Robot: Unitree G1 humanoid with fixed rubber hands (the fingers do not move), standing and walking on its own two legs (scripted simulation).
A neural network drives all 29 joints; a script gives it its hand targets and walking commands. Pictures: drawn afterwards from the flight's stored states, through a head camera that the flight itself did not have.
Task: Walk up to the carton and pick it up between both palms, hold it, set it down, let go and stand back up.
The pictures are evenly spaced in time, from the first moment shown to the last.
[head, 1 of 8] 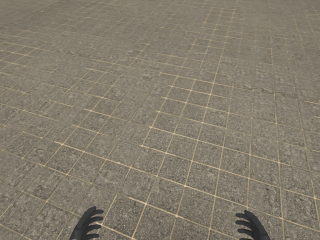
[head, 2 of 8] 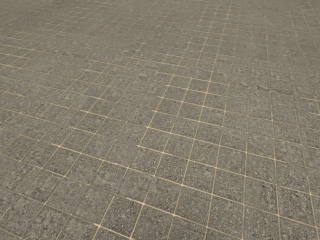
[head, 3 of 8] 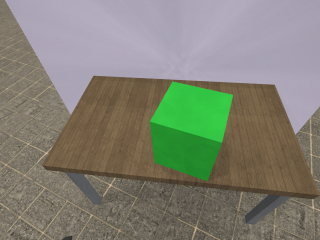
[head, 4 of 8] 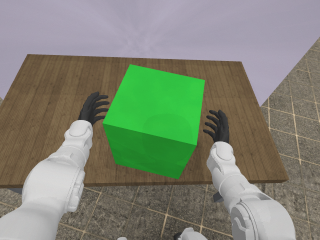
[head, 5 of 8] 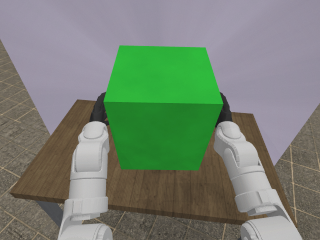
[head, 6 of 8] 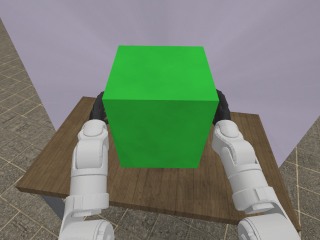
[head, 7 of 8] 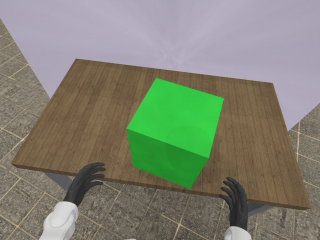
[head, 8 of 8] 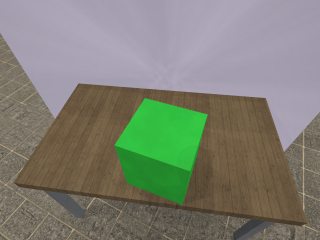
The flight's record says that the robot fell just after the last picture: no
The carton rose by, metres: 0.25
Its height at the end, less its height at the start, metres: +0.00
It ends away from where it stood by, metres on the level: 0.03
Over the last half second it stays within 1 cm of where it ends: yes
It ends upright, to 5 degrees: yes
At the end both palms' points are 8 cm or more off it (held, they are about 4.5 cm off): yes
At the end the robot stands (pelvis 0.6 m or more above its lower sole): yes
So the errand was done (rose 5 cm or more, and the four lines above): yes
